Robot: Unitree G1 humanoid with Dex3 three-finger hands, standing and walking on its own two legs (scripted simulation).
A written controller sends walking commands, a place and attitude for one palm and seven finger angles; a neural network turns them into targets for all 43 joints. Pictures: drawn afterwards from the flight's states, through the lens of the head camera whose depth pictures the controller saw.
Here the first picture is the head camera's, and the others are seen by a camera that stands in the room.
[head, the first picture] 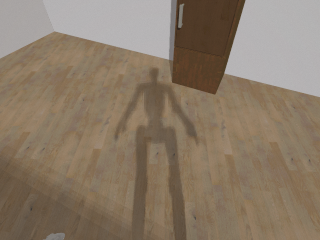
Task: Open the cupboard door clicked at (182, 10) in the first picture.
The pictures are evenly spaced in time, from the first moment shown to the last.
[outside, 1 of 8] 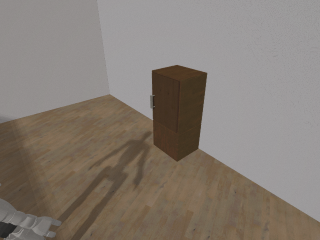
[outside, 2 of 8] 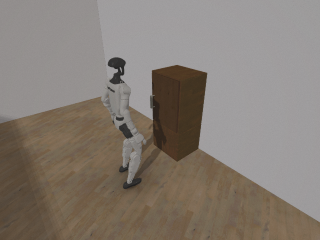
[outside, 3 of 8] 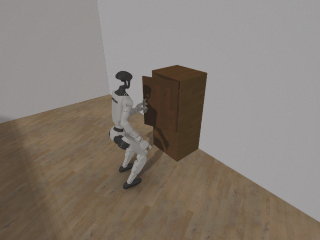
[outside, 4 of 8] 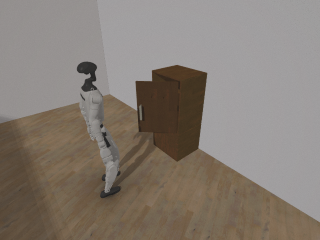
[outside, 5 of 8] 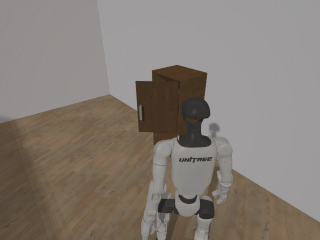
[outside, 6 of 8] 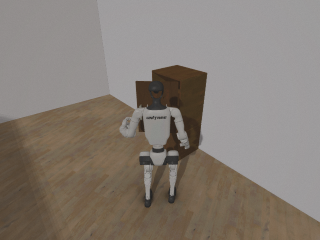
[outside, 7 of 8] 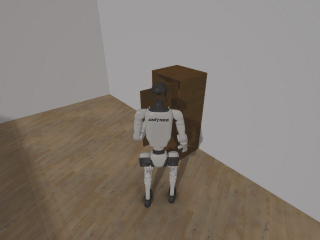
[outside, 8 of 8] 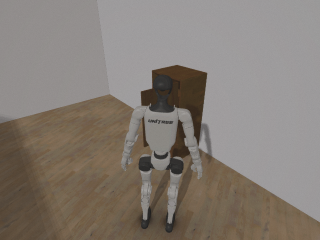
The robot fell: no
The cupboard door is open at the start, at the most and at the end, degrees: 0 88 87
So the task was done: yes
